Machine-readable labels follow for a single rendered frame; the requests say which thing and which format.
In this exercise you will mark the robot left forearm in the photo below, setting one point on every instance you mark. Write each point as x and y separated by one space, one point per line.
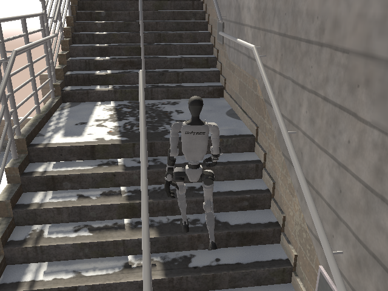
170 167

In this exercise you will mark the humanoid robot head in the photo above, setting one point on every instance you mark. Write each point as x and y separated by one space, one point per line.
195 106

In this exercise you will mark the robot right upper arm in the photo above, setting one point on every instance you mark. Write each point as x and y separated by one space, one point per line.
214 130

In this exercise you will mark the robot left upper arm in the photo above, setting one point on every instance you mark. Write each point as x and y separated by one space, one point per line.
174 138

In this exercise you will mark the robot right thigh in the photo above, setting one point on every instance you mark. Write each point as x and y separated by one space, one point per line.
208 183

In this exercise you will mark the robot left hand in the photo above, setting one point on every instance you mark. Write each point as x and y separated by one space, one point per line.
167 188

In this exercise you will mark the robot right hand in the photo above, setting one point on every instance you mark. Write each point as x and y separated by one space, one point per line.
210 160

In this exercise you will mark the robot right forearm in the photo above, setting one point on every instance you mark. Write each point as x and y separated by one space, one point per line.
215 157

